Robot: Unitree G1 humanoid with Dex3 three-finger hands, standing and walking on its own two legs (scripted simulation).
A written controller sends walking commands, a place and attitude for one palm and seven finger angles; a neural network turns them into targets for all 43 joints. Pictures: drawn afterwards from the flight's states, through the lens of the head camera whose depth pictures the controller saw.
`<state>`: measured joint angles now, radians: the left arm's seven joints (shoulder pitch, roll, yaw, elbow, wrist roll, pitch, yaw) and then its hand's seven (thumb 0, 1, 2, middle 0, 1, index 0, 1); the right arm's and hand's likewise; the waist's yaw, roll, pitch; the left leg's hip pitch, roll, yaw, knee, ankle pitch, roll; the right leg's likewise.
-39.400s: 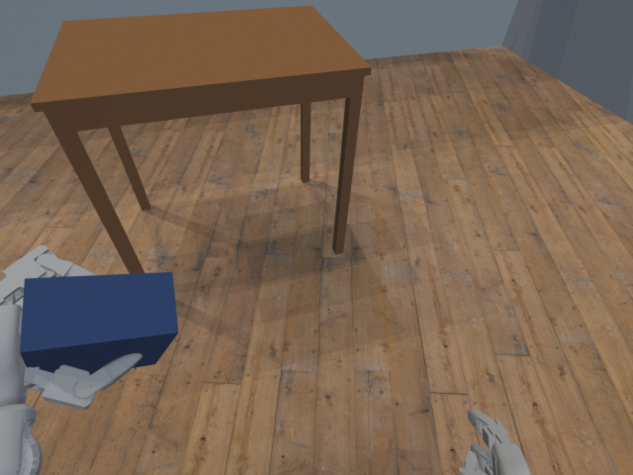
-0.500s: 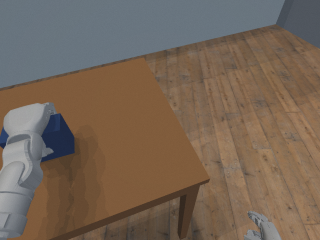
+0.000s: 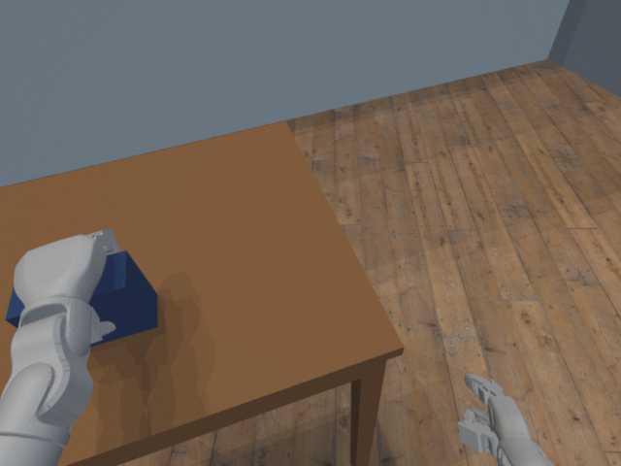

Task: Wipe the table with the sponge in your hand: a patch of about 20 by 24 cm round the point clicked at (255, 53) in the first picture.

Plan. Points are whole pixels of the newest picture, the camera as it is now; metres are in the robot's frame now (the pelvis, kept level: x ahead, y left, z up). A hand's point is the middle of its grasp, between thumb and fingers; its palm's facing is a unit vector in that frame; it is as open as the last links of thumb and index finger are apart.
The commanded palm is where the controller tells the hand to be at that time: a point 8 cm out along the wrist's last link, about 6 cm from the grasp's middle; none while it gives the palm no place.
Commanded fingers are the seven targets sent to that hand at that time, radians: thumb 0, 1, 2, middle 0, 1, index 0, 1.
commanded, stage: wipe back along the first lane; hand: left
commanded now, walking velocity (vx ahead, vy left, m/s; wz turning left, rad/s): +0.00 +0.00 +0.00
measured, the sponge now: (98, 312) +0.27 +0.33 +0.06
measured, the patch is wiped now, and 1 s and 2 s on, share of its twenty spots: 1.00 1.00 1.00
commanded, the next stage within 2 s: lift the sponge slowly off the table in 0.60 s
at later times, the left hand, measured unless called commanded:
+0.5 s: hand (87, 325) +0.23 +0.29 +0.10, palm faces +0.08 -0.06 -1.00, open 9.6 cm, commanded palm +0.18 +0.29 +0.13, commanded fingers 0.00 0.10 1.30 -1.20 -1.60 -1.20 -1.60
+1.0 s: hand (87, 345) +0.20 +0.28 +0.11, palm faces +0.08 -0.09 -0.99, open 9.6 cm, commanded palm +0.16 +0.28 +0.15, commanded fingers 0.00 0.10 1.30 -1.20 -1.60 -1.20 -1.60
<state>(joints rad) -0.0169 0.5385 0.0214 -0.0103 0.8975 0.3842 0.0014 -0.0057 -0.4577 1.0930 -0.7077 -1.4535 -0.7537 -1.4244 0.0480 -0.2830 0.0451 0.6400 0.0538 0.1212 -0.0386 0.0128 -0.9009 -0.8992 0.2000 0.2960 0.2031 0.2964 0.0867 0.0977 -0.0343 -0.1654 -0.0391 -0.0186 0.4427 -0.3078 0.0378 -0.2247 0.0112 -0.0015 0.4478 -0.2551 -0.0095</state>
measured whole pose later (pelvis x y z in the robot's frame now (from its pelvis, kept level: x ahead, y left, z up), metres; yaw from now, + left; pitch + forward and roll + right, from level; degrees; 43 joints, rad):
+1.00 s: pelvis +0.00 +0.00 +0.00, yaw -1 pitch -1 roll +0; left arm 0.32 0.49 -0.02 -0.40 0.90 0.49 0.03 0.01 -0.46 1.09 -0.72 -1.44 -0.77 -1.40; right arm 0.02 -0.28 0.05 0.63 0.04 0.14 -0.02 0.01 -0.90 -0.90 0.20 0.30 0.20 0.30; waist 0.12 0.11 -0.01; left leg -0.09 -0.03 0.00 0.43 -0.32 0.04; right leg -0.17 0.02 0.02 0.45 -0.27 -0.01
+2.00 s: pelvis -0.02 -0.02 +0.00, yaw +0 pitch -4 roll +0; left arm 0.19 0.62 0.03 -0.40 0.81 0.53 -0.11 -0.01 -0.48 1.09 -0.76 -1.39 -0.80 -1.36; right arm -0.01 -0.29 0.07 0.63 0.05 0.15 -0.06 0.01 -0.90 -0.90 0.20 0.30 0.20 0.30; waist 0.13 0.11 0.02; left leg -0.06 -0.02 -0.02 0.40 -0.28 0.01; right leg -0.13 0.03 0.00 0.43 -0.23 -0.03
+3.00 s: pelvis -0.03 -0.02 +0.00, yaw +0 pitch -3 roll +0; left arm 0.02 0.66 0.03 -0.42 0.76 0.59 -0.17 -0.01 -0.48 1.09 -0.76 -1.39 -0.80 -1.36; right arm -0.02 -0.30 0.08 0.61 0.06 0.14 -0.05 0.02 -0.90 -0.90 0.20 0.30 0.20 0.30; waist 0.13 0.12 0.02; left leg -0.09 -0.03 -0.02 0.40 -0.26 0.02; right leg -0.16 0.02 0.00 0.43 -0.22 -0.03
